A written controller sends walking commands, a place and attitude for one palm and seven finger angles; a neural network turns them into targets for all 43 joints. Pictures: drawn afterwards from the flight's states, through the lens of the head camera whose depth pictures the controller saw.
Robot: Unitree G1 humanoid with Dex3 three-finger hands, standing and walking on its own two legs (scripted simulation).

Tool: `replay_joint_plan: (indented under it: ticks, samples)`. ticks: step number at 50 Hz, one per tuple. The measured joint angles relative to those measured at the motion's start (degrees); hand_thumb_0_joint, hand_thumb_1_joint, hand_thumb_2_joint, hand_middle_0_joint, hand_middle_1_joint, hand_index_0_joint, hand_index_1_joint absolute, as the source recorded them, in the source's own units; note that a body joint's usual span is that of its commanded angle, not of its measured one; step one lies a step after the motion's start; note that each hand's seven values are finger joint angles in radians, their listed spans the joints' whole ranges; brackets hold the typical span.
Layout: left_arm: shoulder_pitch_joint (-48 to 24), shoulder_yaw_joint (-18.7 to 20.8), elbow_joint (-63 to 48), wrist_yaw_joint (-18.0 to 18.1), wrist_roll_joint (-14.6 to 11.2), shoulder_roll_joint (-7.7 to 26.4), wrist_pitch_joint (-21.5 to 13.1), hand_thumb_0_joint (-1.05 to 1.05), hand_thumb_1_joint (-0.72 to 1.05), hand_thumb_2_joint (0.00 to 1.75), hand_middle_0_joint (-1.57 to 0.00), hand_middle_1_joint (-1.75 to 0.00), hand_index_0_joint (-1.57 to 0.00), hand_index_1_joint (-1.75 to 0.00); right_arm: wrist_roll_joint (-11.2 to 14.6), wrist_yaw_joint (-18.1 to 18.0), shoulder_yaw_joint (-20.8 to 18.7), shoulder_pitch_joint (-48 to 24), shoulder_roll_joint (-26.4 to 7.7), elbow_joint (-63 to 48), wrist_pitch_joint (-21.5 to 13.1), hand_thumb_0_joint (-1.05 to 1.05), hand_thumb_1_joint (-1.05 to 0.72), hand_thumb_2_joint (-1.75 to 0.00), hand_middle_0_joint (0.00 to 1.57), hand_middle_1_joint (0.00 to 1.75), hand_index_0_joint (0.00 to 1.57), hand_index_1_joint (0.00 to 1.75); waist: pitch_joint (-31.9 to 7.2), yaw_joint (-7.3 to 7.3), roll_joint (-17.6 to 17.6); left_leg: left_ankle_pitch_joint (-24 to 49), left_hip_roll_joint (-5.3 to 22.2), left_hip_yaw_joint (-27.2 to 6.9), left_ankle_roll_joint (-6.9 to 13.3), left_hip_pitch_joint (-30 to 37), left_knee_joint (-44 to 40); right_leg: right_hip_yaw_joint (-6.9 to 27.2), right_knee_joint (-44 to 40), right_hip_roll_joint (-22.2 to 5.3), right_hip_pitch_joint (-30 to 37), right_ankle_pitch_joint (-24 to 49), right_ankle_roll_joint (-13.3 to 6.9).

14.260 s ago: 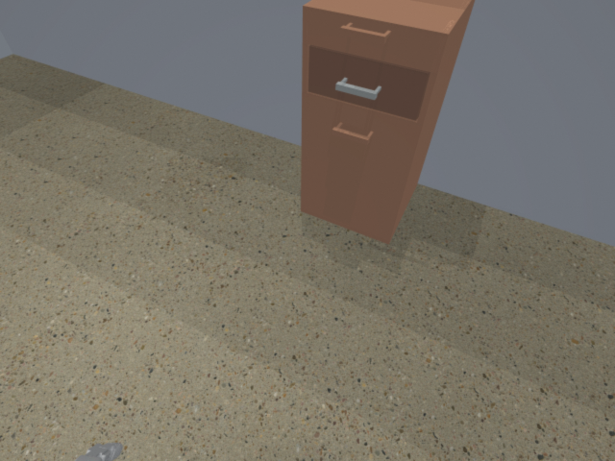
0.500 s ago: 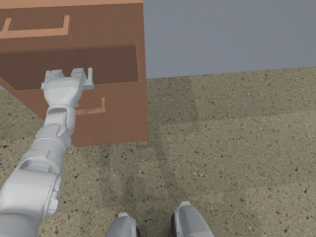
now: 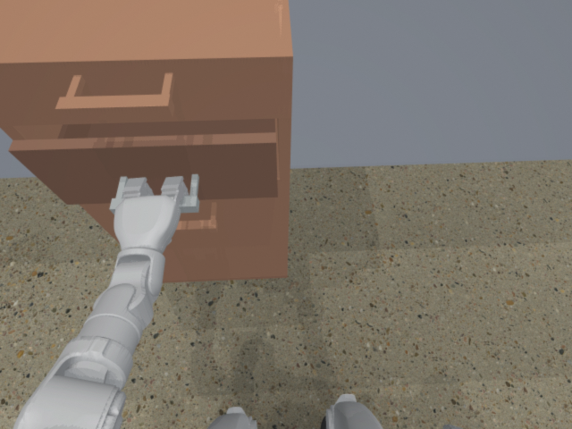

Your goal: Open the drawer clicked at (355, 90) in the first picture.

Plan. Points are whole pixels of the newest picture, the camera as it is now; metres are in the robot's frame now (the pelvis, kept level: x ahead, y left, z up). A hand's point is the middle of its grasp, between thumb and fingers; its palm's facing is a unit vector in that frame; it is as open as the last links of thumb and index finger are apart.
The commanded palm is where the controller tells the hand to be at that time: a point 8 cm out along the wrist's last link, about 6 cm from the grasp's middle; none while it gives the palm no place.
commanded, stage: pull the drawer open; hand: left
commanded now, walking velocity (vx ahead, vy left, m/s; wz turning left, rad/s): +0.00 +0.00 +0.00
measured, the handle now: (157, 193) +0.47 +0.22 -0.03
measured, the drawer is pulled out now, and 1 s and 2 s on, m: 0.04 0.09 0.24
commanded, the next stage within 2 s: none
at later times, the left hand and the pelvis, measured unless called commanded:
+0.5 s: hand (162, 233) +0.41 +0.20 -0.05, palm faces -0.04 -0.02 -1.00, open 5.7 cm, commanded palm +0.39 +0.20 +0.00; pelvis -0.04 -0.01 -0.02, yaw +1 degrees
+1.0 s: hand (159, 261) +0.36 +0.20 -0.05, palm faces -0.03 -0.06 -1.00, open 5.8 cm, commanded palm +0.31 +0.20 +0.00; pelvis -0.02 -0.01 +0.00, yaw -1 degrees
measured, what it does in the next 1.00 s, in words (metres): stands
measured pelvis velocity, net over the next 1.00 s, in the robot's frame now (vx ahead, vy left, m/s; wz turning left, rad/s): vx -0.02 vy -0.01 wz -0.02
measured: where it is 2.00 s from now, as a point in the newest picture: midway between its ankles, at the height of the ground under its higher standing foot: outside the picture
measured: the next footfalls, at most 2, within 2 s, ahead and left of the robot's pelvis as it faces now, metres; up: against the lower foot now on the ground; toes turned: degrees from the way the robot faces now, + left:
none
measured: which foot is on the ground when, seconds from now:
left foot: down 0.00-1.00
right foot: down 0.00-1.00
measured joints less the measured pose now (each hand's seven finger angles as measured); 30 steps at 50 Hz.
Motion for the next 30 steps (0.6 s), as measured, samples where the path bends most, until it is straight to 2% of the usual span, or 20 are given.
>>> replay_joint_plan:
  ticks: [5,10,20,30]
  samples:
    - [-3.17,-0.43,3.30,0.25,0.88,-0.12,-0.09,0.00,0.73,0.83,-0.31,-1.35,-0.37,-1.31,-0.34,-0.31,0.01,-1.84,-0.01,0.34,0.05,0.00,-0.91,-0.90,0.20,0.29,0.20,0.30,-0.26,0.09,-0.18,-0.43,-0.22,-0.78,-0.20,-1.47,1.69,-0.70,1.72,-0.30,-1.22,-0.47,-0.26]
    - [-5.84,-0.03,6.15,-1.01,0.40,0.47,0.20,0.00,0.72,0.83,-0.32,-1.35,-0.38,-1.32,-0.22,-0.49,0.08,-2.17,0.21,-0.11,-0.07,0.00,-0.91,-0.90,0.20,0.29,0.20,0.30,-0.05,-0.41,0.01,-0.02,-0.22,-0.82,-0.29,-2.53,2.58,-0.71,2.61,-0.32,-2.29,-0.07,-0.43]
    - [-9.39,1.98,10.16,-1.22,0.15,2.86,-1.66,0.00,0.72,0.83,-0.32,-1.34,-0.37,-1.32,0.02,-0.63,0.40,1.21,-0.01,1.32,-1.12,0.00,-0.91,-0.90,0.20,0.29,0.20,0.30,0.33,-1.75,0.15,0.59,-0.05,-0.49,-0.43,-5.66,4.76,-0.35,4.88,-0.20,-5.68,0.69,-0.80]
    - [-11.64,2.13,12.36,-0.94,-0.46,4.29,-1.28,0.00,0.72,0.83,-0.33,-1.33,-0.37,-1.33,0.23,-0.70,0.12,3.91,-0.77,3.47,-2.08,0.00,-0.91,-0.90,0.20,0.29,0.20,0.30,0.70,-2.71,0.47,1.47,-0.01,-0.35,-0.47,-7.70,5.48,-0.19,5.50,-0.16,-7.74,1.68,-0.96]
